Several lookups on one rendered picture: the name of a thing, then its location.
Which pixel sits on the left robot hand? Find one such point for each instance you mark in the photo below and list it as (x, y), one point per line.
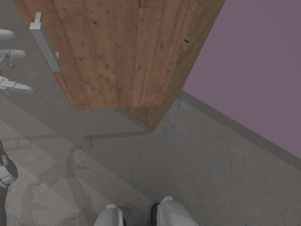
(8, 87)

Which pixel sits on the left robot shin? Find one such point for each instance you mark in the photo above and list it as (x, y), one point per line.
(110, 206)

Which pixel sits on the robot right thigh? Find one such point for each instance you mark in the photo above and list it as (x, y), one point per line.
(172, 213)

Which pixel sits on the handle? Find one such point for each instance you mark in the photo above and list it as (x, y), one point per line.
(44, 44)

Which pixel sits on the cupboard door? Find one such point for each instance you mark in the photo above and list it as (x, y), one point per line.
(113, 53)

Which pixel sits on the left robot upper arm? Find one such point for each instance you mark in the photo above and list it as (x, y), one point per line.
(8, 174)

